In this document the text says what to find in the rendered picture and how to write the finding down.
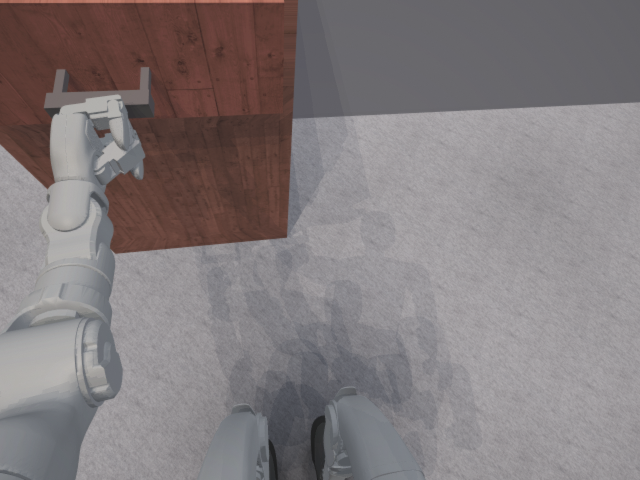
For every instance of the left robot upper arm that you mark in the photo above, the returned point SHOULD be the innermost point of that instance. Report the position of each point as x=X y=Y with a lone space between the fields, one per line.
x=53 y=378

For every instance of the cabinet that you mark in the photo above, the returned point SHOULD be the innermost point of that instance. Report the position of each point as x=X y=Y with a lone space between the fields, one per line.
x=207 y=180

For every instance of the robot left forearm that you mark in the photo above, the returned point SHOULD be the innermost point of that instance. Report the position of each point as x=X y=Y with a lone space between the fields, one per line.
x=77 y=274

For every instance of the left robot thigh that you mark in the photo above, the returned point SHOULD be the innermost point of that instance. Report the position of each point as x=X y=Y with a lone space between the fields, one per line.
x=239 y=445

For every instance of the handle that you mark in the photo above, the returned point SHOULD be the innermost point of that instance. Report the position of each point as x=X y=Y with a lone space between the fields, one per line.
x=139 y=103

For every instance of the robot thigh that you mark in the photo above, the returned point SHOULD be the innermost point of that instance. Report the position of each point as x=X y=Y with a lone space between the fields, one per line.
x=375 y=449
x=239 y=445

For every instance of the drawer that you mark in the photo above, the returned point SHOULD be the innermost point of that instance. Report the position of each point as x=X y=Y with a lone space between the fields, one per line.
x=206 y=57

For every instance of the left robot hand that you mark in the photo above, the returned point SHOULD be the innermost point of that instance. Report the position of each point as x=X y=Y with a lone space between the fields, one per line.
x=75 y=145

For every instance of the right robot thigh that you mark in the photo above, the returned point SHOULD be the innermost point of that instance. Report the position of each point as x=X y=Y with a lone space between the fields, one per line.
x=375 y=449

